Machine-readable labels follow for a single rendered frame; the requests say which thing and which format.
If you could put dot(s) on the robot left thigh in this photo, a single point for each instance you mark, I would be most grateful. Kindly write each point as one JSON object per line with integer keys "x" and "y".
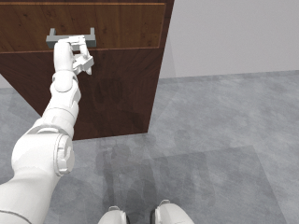
{"x": 113, "y": 217}

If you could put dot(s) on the robot left shin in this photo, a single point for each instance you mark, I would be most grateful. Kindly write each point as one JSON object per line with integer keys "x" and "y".
{"x": 112, "y": 208}

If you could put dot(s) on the robot left forearm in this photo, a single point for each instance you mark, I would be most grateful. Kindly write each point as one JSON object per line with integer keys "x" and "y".
{"x": 62, "y": 111}

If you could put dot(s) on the cabinet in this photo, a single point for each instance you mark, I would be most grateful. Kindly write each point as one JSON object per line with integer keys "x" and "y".
{"x": 115, "y": 99}

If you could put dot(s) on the robot left hand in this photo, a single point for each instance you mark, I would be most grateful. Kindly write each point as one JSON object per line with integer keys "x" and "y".
{"x": 65, "y": 60}

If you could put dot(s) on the handle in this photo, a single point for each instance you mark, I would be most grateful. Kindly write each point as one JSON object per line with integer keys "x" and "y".
{"x": 52, "y": 39}

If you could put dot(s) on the left robot upper arm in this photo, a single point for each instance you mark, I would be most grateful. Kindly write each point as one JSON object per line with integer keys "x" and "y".
{"x": 39, "y": 161}

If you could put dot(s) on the drawer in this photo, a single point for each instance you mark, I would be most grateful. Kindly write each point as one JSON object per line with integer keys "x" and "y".
{"x": 24, "y": 26}

